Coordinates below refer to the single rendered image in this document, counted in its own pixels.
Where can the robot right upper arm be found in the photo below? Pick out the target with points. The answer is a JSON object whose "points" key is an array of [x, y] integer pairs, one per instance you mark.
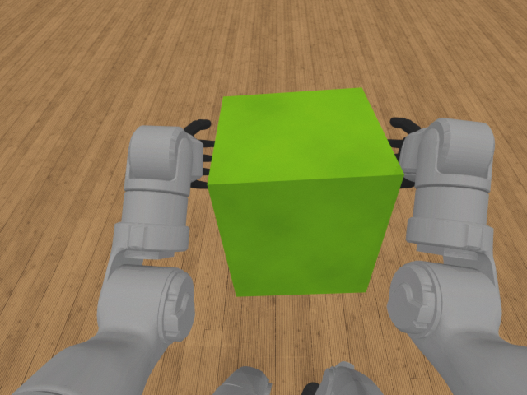
{"points": [[453, 315]]}

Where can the robot thigh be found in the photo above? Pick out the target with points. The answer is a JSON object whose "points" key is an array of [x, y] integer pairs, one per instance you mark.
{"points": [[346, 381], [245, 381]]}

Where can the left robot hand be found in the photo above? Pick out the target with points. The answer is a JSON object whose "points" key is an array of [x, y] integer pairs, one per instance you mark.
{"points": [[192, 129]]}

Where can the robot left upper arm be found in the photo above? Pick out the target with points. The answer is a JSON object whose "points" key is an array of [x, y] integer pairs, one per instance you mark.
{"points": [[143, 309]]}

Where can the robot right thigh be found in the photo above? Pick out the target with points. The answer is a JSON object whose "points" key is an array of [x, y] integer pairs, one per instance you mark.
{"points": [[346, 381]]}

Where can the right robot forearm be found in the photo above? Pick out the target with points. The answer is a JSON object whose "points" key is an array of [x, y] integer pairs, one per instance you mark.
{"points": [[451, 164]]}

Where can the carton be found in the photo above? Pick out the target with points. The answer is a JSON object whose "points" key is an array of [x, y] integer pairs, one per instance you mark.
{"points": [[303, 185]]}

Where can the right robot hand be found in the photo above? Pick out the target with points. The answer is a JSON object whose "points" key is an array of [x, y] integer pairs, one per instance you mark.
{"points": [[408, 126]]}

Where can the left robot forearm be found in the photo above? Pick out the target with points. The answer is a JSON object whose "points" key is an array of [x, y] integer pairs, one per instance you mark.
{"points": [[162, 163]]}

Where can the robot left thigh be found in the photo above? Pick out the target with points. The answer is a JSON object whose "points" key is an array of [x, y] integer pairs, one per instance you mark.
{"points": [[245, 381]]}

